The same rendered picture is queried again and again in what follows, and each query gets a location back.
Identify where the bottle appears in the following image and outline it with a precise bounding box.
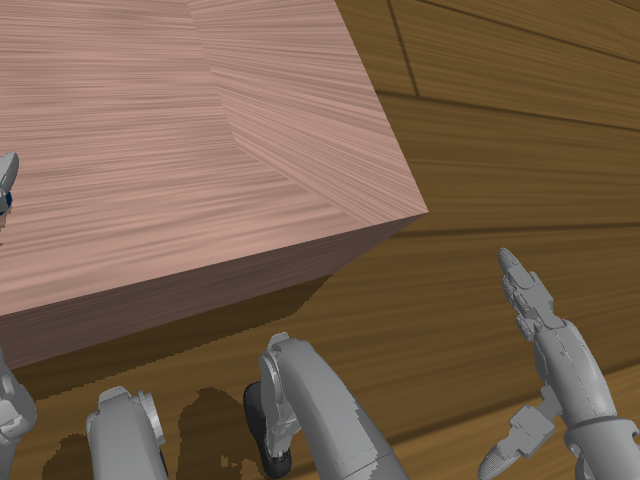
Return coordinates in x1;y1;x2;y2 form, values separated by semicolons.
0;192;12;216

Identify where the left robot arm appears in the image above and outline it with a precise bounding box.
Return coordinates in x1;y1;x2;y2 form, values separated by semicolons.
0;346;37;480

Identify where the left robot hand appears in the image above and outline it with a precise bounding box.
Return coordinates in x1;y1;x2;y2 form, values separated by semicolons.
0;152;19;212

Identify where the right robot hand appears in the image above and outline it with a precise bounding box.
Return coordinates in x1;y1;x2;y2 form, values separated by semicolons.
477;247;617;480

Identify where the right robot arm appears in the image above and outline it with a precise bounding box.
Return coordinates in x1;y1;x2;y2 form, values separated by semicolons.
563;416;640;480

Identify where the right robot foot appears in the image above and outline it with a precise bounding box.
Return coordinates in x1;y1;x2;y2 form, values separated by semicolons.
243;381;292;479

